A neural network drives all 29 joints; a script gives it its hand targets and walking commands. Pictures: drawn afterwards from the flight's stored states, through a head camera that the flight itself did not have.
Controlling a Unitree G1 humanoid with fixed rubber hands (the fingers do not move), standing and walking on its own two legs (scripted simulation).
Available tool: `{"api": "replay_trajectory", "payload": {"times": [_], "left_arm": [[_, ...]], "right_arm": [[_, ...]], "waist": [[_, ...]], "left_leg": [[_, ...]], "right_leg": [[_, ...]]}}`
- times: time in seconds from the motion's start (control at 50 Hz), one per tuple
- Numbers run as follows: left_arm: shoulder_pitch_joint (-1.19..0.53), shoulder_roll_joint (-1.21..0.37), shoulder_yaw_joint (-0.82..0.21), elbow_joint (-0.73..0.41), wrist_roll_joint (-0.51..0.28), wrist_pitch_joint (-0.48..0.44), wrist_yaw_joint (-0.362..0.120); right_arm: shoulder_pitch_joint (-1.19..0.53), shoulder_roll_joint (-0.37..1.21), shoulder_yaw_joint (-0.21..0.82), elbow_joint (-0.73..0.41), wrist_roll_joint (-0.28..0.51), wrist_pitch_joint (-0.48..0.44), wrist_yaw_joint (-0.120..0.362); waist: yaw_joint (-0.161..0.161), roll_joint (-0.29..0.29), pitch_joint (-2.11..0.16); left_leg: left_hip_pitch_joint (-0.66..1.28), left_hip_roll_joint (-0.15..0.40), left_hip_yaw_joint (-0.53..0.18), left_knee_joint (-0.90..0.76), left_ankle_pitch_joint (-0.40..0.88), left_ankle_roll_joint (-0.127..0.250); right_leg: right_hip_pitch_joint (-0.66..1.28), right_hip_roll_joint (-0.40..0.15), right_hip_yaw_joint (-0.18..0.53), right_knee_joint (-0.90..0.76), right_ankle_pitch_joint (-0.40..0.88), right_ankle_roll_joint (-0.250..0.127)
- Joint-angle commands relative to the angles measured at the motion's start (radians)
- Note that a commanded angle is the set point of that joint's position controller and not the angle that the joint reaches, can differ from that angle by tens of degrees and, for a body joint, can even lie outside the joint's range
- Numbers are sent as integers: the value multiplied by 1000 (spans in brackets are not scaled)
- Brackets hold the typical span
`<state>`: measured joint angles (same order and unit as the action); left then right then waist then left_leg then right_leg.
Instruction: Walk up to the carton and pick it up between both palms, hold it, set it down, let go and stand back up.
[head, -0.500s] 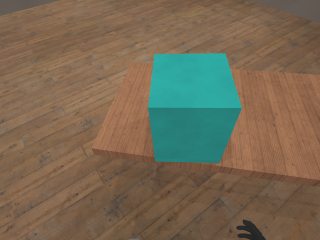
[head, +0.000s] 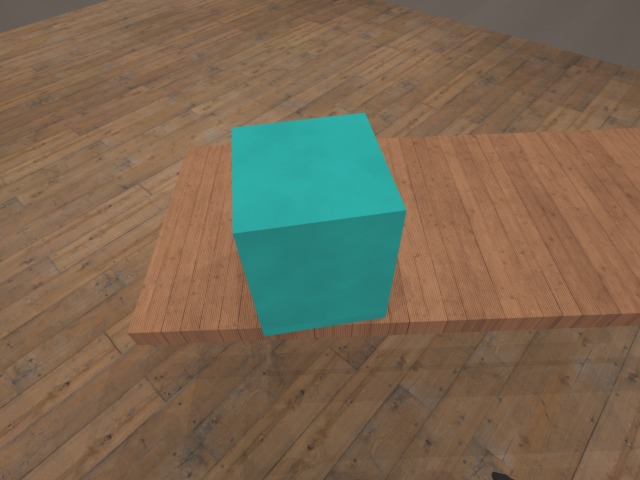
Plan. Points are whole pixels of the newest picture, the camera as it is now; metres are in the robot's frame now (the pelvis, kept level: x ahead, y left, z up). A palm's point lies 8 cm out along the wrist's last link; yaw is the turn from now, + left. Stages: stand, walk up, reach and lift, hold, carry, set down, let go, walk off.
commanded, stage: walk up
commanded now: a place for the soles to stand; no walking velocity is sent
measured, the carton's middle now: (313, 228) +0.47 +0.01 +0.03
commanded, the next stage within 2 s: reach and lift in 1.26 s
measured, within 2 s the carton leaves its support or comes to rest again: neither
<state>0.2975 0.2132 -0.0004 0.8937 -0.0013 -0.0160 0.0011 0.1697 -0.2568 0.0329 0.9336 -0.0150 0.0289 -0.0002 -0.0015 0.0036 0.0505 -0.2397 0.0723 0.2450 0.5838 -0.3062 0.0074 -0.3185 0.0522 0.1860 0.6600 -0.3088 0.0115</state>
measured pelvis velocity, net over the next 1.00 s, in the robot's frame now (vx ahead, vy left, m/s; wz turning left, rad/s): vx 0.03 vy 0.00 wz -0.18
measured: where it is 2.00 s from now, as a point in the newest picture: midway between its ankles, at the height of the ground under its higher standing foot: outside the picture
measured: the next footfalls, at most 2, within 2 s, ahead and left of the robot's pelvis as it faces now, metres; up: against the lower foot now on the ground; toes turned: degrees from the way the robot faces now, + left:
none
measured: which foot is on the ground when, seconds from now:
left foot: down 0.00-1.00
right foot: down 0.00-1.00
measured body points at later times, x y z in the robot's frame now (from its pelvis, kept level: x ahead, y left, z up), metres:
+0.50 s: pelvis +0.01 +0.00 +0.00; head +0.03 -0.02 +0.44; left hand +0.09 +0.25 -0.13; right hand +0.07 -0.26 -0.15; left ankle +0.01 +0.11 -0.73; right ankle +0.03 -0.12 -0.73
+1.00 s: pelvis +0.03 +0.00 +0.00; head +0.04 -0.02 +0.45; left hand +0.13 +0.22 -0.13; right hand +0.02 -0.25 -0.15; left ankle +0.01 +0.11 -0.73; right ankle +0.03 -0.11 -0.73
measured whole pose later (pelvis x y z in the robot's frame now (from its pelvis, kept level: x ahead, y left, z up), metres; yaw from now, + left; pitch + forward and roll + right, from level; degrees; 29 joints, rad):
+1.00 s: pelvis +0.03 +0.00 +0.00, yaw -10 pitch -2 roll +2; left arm 0.25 0.21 -0.03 0.95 0.00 0.00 0.03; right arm 0.24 -0.24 0.04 1.01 -0.01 0.03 0.00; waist -0.01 -0.01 0.04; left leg -0.13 0.07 0.26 0.52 -0.35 -0.01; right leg -0.28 0.09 0.22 0.63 -0.30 -0.02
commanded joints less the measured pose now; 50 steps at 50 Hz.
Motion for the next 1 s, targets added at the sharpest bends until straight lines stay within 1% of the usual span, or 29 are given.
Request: {"api": "replay_trajectory", "payload": {"times": [0.0, 0.04, 0.1, 0.12, 0.2, 0.22, 0.26, 0.3, 0.32, 0.34, 0.36, 0.38, 0.42, 0.44, 0.46, 0.48, 0.5, 0.52, 0.54, 0.58, 0.6, 0.64, 0.66, 0.68, 0.72, 0.74, 0.8, 0.84, 0.98], "left_arm": [[21, 174, 36, -75, -2, -22, 12], [26, 183, 35, -83, -1, -20, 15], [32, 176, 33, -82, 0, -13, 20], [40, 173, 32, -78, -2, -13, 20], [69, 177, 37, -89, 8, -11, 22], [67, 179, 38, -89, 7, -11, 23], [68, 189, 39, -90, 0, -12, 23], [51, 220, 42, -100, -4, -11, 24], [44, 227, 48, -101, -7, -8, 26], [36, 235, 50, -103, -9, -5, 27], [30, 232, 50, -107, -8, -2, 30], [6, 228, 49, -109, -6, -1, 32], [-11, 192, 37, -115, -1, 0, 29], [-2, 176, 32, -113, 4, 0, 27], [19, 160, 32, -112, 10, 1, 27], [40, 159, 34, -109, 13, 2, 26], [65, 150, 33, -100, 16, 4, 27], [71, 139, 32, -97, 20, 4, 27], [70, 142, 32, -97, 20, 3, 26], [68, 163, 39, -97, 12, -4, 18], [73, 187, 41, -87, -2, -8, 18], [61, 223, 44, -69, -12, -6, 24], [44, 222, 42, -66, -13, -4, 28], [32, 211, 36, -67, -13, -1, 32], [0, 180, 24, -63, -9, -2, 33], [-7, 168, 20, -60, -6, -3, 33], [25, 148, 11, -34, 5, -9, 31], [33, 146, 9, -16, 4, -8, 33], [11, 163, 2, 25, -1, -3, 37]], "right_arm": [[-30, -131, -27, -77, -2, -22, -5], [-27, -130, -27, -78, -2, -19, -5], [-4, -144, -32, -73, -6, -13, -8], [0, -157, -36, -70, -6, -11, -9], [-14, -173, -40, -69, -11, -3, -9], [-25, -171, -40, -68, -8, -1, -7], [-40, -156, -35, -78, -8, 7, -4], [-19, -136, -32, -81, -8, 12, -1], [-6, -127, -31, -82, -7, 14, 0], [1, -121, -29, -83, -5, 12, 1], [4, -115, -29, -84, 0, 8, 2], [28, -109, -25, -79, 3, 1, 1], [63, -138, -28, -64, 0, -15, -5], [72, -161, -36, -57, 1, -20, -10], [76, -192, -44, -50, -5, -23, -16], [59, -206, -46, -52, -8, -23, -18], [27, -207, -45, -56, -12, -22, -19], [12, -197, -46, -60, -14, -21, -15], [0, -185, -39, -66, -9, -18, -9], [-20, -161, -28, -68, -7, -9, 2], [-29, -135, -21, -70, -4, 1, 4], [18, -105, -13, -61, 7, 13, 6], [41, -96, -11, -47, 9, 13, 8], [58, -98, -9, -35, 9, 8, 9], [91, -113, -10, -14, 11, -11, 5], [87, -128, -13, -6, 12, -18, 1], [77, -156, -22, 9, 4, -25, -4], [74, -149, -22, 11, 0, -19, -4], [78, -135, -26, 25, 7, -7, 0]], "waist": [[0, -73, -60], [-4, -87, -85], [-5, -56, -59], [1, -23, -53], [16, -8, -52], [14, -1, -32], [18, -30, -15], [0, -120, -20], [-6, -121, -7], [-11, -125, -8], [-17, -117, -13], [-29, -135, -14], [-37, -111, -51], [-37, -54, -69], [-26, -22, -80], [-9, -6, -74], [12, 39, -47], [13, 62, -43], [17, 61, -25], [20, 32, -19], [19, -30, 0], [-3, -103, 6], [-16, -110, 21], [-19, -105, 9], [-30, -108, -51], [-23, -100, -53], [2, -53, -84], [8, -14, -62], [3, 4, 2]], "left_leg": [[144, 74, -160, -111, -32, 65], [170, 80, -154, -104, -16, 70], [165, 115, -162, -126, -27, 86], [158, 136, -168, -143, -36, 93], [126, 191, -161, -153, -61, 113], [110, 186, -155, -142, -61, 110], [100, 141, -120, -91, -67, 90], [120, 66, -98, -19, -77, 61], [135, 28, -104, -1, -102, 49], [140, 12, -115, 1, -117, 44], [135, 6, -129, -6, -114, 46], [145, 12, -144, -33, -81, 50], [219, 75, -184, -107, -10, 80], [235, 132, -220, -153, 42, 103], [226, 228, -265, -198, 78, 148], [207, 298, -281, -219, 124, 179], [175, 334, -270, -221, 169, 197], [151, 329, -237, -216, 204, 191], [89, 301, -189, -204, 189, 164], [9, 184, -95, -127, 81, 88], [33, 99, -61, -69, 11, 56], [103, 19, -93, -16, -111, 24], [107, 9, -113, -34, -127, 22], [131, 12, -125, -62, -101, 30], [194, 47, -141, -129, 7, 47], [185, 75, -153, -151, 67, 59], [208, 122, -140, -159, 224, 72], [209, 127, -131, -169, 226, 75], [175, 116, -114, -187, 123, 75]], "right_leg": [[-132, -78, 151, -171, 173, -84], [-144, -68, 148, -152, 195, -84], [-169, -49, 116, -102, 202, -76], [-169, -44, 93, -75, 209, -68], [-140, -39, 67, -29, 192, -61], [-148, -41, 65, -36, 208, -64], [-159, -51, 119, -86, 223, -78], [-192, -79, 238, -168, 197, -101], [-222, -98, 307, -220, 146, -116], [-228, -100, 344, -249, 106, -127], [-217, -98, 355, -251, 101, -131], [-211, -89, 333, -228, 130, -129], [-219, -34, 224, -136, 170, -88], [-215, -3, 149, -46, 210, -65], [-189, 9, 67, 59, 201, -42], [-187, 4, 20, 113, 125, -26], [-173, -15, -8, 105, 53, -22], [-136, -30, -8, 79, 37, -28], [-74, -49, 1, 28, 98, -43], [18, -72, 75, -70, 304, -74], [-39, -89, 150, -117, 336, -92], [-121, -134, 316, -249, 261, -123], [-134, -139, 332, -283, 208, -129], [-129, -130, 313, -290, 192, -126], [-100, -79, 217, -238, 242, -102], [-71, -56, 169, -201, 283, -86], [-10, -48, 106, -122, 401, -67], [-25, -54, 98, -120, 390, -63], [-64, -59, 95, -141, 333, -64]]}}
